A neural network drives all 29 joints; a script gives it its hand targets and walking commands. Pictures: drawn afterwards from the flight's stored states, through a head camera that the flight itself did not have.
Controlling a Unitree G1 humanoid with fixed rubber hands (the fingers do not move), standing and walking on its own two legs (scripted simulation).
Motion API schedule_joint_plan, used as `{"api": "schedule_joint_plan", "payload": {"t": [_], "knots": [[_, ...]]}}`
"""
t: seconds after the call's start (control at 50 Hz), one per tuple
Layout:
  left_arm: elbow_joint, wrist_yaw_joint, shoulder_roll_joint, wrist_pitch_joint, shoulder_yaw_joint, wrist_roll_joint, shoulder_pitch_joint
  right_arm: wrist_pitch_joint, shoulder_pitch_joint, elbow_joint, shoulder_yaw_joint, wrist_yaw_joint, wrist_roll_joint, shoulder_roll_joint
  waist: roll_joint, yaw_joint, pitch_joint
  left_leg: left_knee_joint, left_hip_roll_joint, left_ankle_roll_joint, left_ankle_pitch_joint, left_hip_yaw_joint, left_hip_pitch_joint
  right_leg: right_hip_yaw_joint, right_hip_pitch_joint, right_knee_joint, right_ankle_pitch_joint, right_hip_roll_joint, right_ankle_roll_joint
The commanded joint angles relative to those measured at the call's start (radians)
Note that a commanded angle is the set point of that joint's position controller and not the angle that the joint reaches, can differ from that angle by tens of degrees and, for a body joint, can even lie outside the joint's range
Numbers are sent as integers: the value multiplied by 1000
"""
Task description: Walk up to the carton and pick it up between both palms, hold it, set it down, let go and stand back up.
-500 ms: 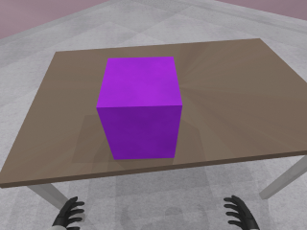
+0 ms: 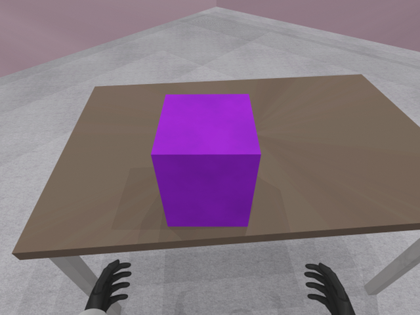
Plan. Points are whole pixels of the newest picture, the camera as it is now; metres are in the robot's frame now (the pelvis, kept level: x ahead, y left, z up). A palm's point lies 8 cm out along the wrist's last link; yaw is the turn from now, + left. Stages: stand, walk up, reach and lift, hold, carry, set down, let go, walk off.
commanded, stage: reach and lift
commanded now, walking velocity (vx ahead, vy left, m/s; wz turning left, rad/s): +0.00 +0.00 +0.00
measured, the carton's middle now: (207, 161) +0.47 +0.03 +0.03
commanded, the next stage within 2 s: none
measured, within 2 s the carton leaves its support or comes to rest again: neither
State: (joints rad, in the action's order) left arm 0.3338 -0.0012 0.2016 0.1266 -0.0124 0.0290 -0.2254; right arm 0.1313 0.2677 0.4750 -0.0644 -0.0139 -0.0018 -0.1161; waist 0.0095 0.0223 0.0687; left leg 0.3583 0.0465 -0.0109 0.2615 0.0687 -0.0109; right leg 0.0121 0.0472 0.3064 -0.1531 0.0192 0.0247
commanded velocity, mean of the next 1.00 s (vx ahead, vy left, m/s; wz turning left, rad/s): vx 0.00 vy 0.00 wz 0.00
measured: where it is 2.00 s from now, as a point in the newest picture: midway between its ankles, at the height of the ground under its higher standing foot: outside the picture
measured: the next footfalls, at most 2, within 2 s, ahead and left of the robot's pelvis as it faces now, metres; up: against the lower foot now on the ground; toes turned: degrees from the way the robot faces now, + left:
none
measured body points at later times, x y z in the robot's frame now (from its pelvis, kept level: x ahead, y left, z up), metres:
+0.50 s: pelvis +0.00 +0.00 +0.00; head -0.01 +0.00 +0.45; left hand +0.25 +0.22 +0.01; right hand +0.24 -0.19 +0.00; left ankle -0.03 +0.12 -0.75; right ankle +0.02 -0.14 -0.75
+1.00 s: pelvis +0.00 +0.00 +0.00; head +0.00 +0.01 +0.45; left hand +0.31 +0.21 +0.07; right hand +0.31 -0.18 +0.06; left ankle -0.03 +0.12 -0.75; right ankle +0.02 -0.14 -0.75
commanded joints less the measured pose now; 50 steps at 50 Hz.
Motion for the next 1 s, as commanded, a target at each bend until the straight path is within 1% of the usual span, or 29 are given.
{"api": "schedule_joint_plan", "payload": {"t": [0.0, 0.02, 0.04, 0.06, 0.08, 0.1, 0.12, 0.16, 0.18, 0.2, 0.24, 0.3, 0.32, 0.36, 0.4, 0.44, 0.48, 0.54, 0.56, 0.58, 0.62, 0.64, 0.66, 0.72, 0.76, 0.78, 0.82, 0.86, 0.98], "knots": [[-111, 6, 100, -54, -26, 28, 98, 20, -62, -151, -18, -15, -2, -62, 2, -5, -23, -82, -46, -20, -180, 31, 151, 4, -60, -37, 11, -50, -45], [-116, 6, 107, -67, -32, 31, 113, 22, -65, -166, -15, -21, 0, -54, 2, 6, -26, -85, -48, -18, -174, 33, 160, -3, -67, -35, 14, -46, -43], [-100, 8, 106, -76, -30, 39, 105, 20, -65, -165, -6, -24, -9, -42, -6, 5, -31, -87, -47, -16, -176, 31, 159, -4, -74, -35, 24, -44, -42], [-91, 11, 103, -79, -28, 37, 116, 17, -56, -145, -6, -26, -10, -39, 9, 0, -20, -87, -47, -20, -163, 27, 156, -7, -64, -40, 8, -42, -50], [-99, 12, 102, -83, -25, 44, 119, 18, -64, -159, -6, -29, -15, -42, 17, 4, -37, -88, -45, -21, -159, 29, 150, -5, -72, -36, -1, -43, -50], [-102, 13, 97, -85, -16, 57, 124, 16, -72, -160, -4, -31, -17, -40, 11, 0, -32, -88, -43, -22, -168, 22, 149, -3, -68, -38, -1, -45, -52], [-103, 14, 100, -86, -18, 63, 146, 16, -92, -179, -4, -36, -16, -44, 3, 2, -36, -87, -45, -23, -159, 26, 153, 0, -73, -40, -5, -44, -50], [-102, 13, 107, -91, -21, 69, 158, 15, -110, -201, 9, -41, -29, -32, 14, 11, -40, -93, -47, -17, -130, 27, 170, -9, -73, -33, -33, -37, -49], [-113, 14, 109, -98, -21, 76, 169, 17, -126, -233, 12, -44, -29, -34, 9, 6, -47, -91, -50, -20, -136, 29, 166, -7, -70, -32, -27, -39, -48], [-135, 13, 122, -104, -26, 79, 192, 14, -128, -225, 21, -49, -45, -19, 11, 9, -56, -86, -54, -16, -154, 32, 156, -15, -70, -33, -8, -36, -44], [-119, 16, 119, -108, -27, 78, 196, 2, -122, -200, 23, -56, -46, -20, 15, 3, -34, -88, -50, -20, -146, 22, 154, -14, -63, -37, -22, -37, -44], [-118, 19, 117, -114, -30, 94, 229, 3, -163, -232, 19, -65, -53, -21, 14, 3, -66, -81, -55, -22, -158, 18, 140, -9, -58, -31, -8, -36, -40], [-130, 19, 120, -115, -24, 98, 234, 4, -165, -231, 20, -71, -54, -22, 28, 0, -52, -74, -56, -28, -201, 17, 138, -8, -56, -32, 16, -38, -41], [-115, 25, 111, -121, -30, 100, 244, 11, -186, -226, 28, -81, -68, -10, 16, 1, -72, -64, -58, -29, -220, 16, 115, -8, -58, -29, 41, -38, -38], [-119, 29, 106, -132, -38, 95, 241, 19, -197, -223, 41, -86, -80, -9, 27, 8, -86, -57, -60, -34, -256, 12, 113, -9, -76, -27, 66, -39, -39], [-159, 29, 113, -153, -36, 102, 252, 40, -210, -251, 40, -92, -85, -13, 22, 4, -115, -39, -61, -40, -320, 9, 82, -6, -87, -20, 118, -45, -37], [-140, 32, 102, -155, -31, 103, 255, 47, -225, -225, 44, -97, -87, -21, 21, 1, -91, -38, -58, -47, -317, 0, 86, -3, -86, -29, 98, -46, -44], [-155, 34, 100, -169, -35, 111, 281, 62, -257, -254, 55, -108, -106, -4, 14, 6, -103, -41, -56, -41, -319, -2, 89, -7, -107, -16, 119, -45, -39], [-175, 35, 101, -176, -29, 116, 311, 71, -279, -269, 46, -111, -99, -17, 17, -6, -127, -31, -58, -46, -337, -1, 87, -8, -116, -13, 139, -45, -41], [-178, 33, 105, -181, -29, 121, 319, 74, -292, -278, 47, -115, -111, -15, 29, 1, -121, -34, -59, -47, -331, 0, 95, -12, -118, -18, 136, -43, -39], [-183, 30, 93, -179, -29, 116, 325, 77, -292, -259, 48, -120, -112, -14, 43, -2, -127, -32, -58, -52, -346, -2, 82, -11, -122, -15, 145, -42, -44], [-188, 30, 98, -176, -32, 114, 328, 74, -295, -242, 58, -122, -127, -7, 38, -2, -131, -31, -55, -49, -350, -6, 79, -11, -133, -16, 156, -44, -46], [-189, 33, 97, -168, -37, 113, 343, 70, -322, -255, 57, -126, -128, -22, 42, -2, -124, -38, -55, -50, -338, 0, 85, -13, -130, -17, 132, -43, -47], [-194, 35, 105, -137, -45, 119, 389, 50, -361, -248, 55, -136, -133, -29, 22, -9, -123, -40, -57, -38, -330, 1, 90, -14, -137, -20, 138, -44, -39], [-180, 38, 100, -104, -42, 119, 428, 25, -404, -236, 56, -141, -143, -29, 16, -6, -100, -46, -55, -43, -324, -3, 99, -11, -127, -16, 127, -49, -42], [-243, 33, 68, -55, -1, 117, 433, -4, -415, -284, 14, -148, -158, -43, 34, -15, -130, -49, -38, -57, -361, -27, 76, 0, -115, -39, 118, -50, -54], [-280, 23, 67, 19, -26, 118, 465, -48, -452, -313, 25, -150, -175, -63, 36, -15, -142, -42, -42, -63, -398, -21, 58, 4, -97, -39, 141, -57, -47], [-292, 22, 68, 62, -47, 109, 493, -77, -480, -316, 31, -153, -188, -75, 35, -14, -158, -39, -45, -64, -413, -19, 53, 6, -106, -36, 162, -59, -42], [-272, 32, 62, 145, -94, 82, 615, -139, -592, -292, 44, -168, -211, -90, 29, -12, -183, -54, -53, -55, -353, -6, 86, 5, -137, -28, 179, -58, -34]]}}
